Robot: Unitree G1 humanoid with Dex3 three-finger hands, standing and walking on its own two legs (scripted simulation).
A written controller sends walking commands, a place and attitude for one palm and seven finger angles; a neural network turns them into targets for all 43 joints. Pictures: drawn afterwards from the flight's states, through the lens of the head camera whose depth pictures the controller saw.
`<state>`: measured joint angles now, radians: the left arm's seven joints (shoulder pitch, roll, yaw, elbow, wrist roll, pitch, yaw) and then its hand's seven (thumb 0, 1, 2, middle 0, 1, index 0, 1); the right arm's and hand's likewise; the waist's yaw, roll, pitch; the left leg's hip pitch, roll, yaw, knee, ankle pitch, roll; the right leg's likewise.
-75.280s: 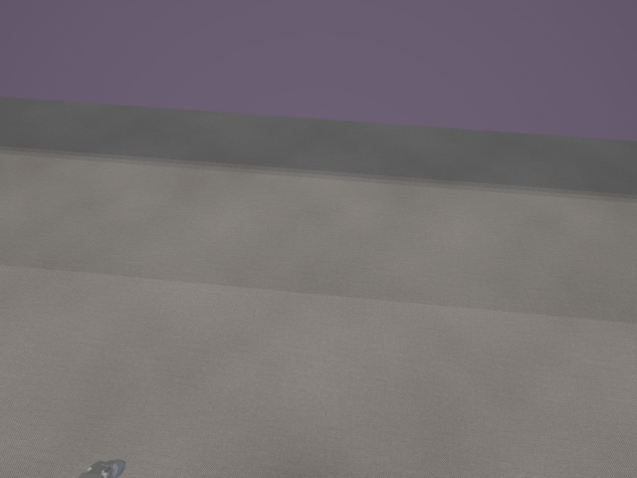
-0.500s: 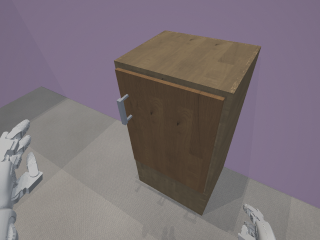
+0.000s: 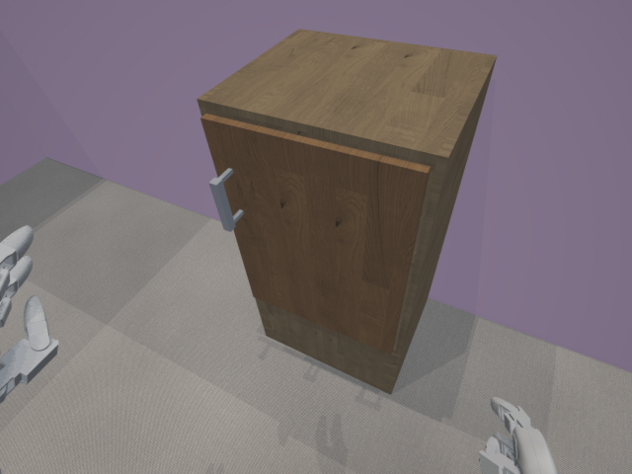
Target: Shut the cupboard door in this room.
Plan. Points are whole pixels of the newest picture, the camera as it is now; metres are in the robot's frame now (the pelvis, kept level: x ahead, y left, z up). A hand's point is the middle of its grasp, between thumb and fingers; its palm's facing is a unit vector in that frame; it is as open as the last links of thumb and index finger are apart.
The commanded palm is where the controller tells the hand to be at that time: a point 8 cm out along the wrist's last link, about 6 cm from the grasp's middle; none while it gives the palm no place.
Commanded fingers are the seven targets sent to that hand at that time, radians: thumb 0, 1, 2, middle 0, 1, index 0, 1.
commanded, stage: step back with the hand held close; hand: left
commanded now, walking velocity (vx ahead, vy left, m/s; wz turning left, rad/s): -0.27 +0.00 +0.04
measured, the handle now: (228, 200) +0.64 +0.24 -0.05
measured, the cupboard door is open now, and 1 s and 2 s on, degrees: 1 1 1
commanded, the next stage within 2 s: stop stepping back and stand still in 1.18 s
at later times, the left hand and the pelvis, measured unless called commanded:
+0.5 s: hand out of the picture +0.11 +0.29 +0.16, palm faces +0.49 -0.75 -0.45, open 7.4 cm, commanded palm +0.05 +0.32 +0.18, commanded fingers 0.00 0.90 0.90 -0.20 -0.30 -0.20 -0.30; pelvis -0.08 +0.02 -0.02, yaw +2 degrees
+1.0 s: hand out of the picture +0.01 +0.29 +0.17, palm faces +0.50 -0.77 -0.39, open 7.4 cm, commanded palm -0.04 +0.33 +0.18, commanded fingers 0.00 0.90 0.90 -0.20 -0.30 -0.20 -0.30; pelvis -0.16 +0.02 -0.02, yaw +4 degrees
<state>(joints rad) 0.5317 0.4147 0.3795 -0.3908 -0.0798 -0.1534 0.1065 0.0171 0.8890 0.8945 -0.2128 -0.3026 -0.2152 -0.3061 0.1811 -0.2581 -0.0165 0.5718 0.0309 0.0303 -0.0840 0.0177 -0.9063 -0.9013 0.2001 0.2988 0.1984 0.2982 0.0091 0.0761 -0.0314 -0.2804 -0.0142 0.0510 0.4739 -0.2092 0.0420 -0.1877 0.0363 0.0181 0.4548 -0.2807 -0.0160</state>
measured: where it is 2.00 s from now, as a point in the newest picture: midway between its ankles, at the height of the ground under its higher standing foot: outside the picture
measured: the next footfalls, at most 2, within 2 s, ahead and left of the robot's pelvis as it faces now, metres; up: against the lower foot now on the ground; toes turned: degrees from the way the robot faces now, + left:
right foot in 0.78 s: -0.14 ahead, -0.11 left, +0.00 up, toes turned +9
right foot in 1.22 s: -0.21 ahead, -0.10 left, +0.00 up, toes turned +3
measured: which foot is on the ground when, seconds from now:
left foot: down 0.00-1.00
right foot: down 0.00-0.68, up 0.70-0.76, down 0.78-1.00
